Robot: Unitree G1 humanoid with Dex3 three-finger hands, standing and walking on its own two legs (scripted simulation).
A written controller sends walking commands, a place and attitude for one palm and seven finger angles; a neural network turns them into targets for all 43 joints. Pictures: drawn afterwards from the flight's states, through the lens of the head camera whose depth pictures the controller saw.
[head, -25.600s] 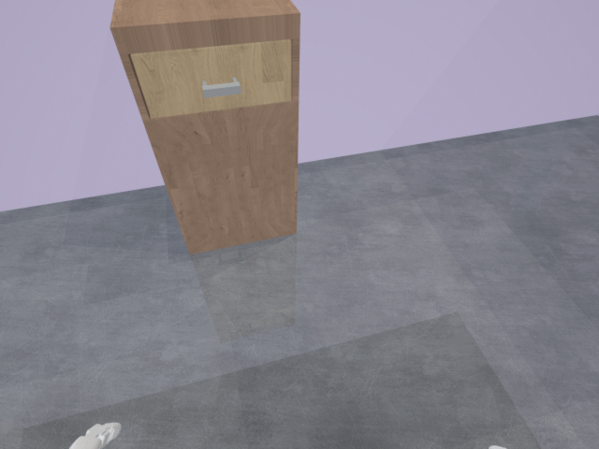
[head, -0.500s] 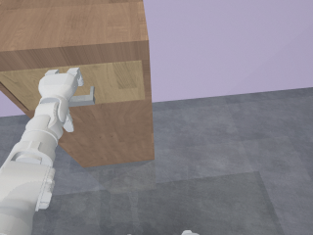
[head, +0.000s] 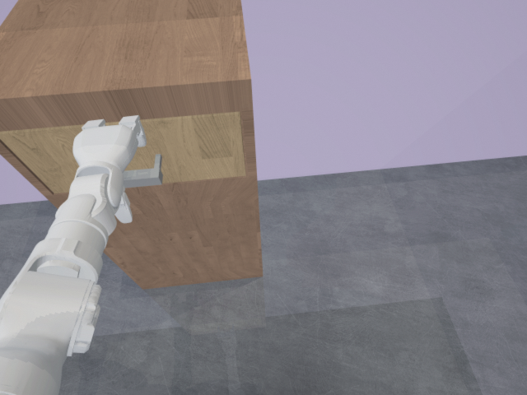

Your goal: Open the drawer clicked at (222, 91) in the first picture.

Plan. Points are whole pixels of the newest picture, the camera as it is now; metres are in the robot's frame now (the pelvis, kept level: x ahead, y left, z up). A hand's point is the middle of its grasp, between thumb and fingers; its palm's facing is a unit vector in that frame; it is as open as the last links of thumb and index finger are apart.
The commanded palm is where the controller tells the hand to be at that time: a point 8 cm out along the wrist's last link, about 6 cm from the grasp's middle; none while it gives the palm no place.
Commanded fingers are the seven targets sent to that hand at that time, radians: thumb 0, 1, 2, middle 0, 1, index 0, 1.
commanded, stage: re-aim the fingers above the handle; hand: left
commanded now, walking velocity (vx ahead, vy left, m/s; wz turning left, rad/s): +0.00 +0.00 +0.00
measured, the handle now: (135, 169) +0.52 +0.23 -0.01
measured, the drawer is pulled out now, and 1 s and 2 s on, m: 0.00 0.00 0.00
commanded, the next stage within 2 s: lower the fingers behind the handle in 0.32 s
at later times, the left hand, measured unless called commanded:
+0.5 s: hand (117, 174) +0.47 +0.23 +0.04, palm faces -0.08 -0.02 -1.00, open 13.8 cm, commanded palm +0.45 +0.23 +0.10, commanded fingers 0.00 -0.50 0.30 -0.30 -1.20 -0.30 -1.20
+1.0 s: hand (127, 186) +0.47 +0.23 +0.01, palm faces -0.10 -0.03 -0.99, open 13.8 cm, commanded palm +0.46 +0.23 +0.06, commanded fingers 0.00 -0.50 0.30 -0.30 -1.20 -0.30 -1.20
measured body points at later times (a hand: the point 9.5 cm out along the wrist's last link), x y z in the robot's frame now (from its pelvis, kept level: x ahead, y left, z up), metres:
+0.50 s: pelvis +0.00 +0.01 +0.00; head +0.08 +0.00 +0.44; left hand +0.47 +0.23 +0.10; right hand +0.03 -0.27 -0.14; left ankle -0.02 +0.11 -0.72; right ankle -0.01 -0.12 -0.72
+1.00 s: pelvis +0.00 +0.01 -0.01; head +0.10 +0.01 +0.43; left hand +0.47 +0.23 +0.06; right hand +0.01 -0.27 -0.14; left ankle -0.02 +0.11 -0.72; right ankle -0.01 -0.12 -0.72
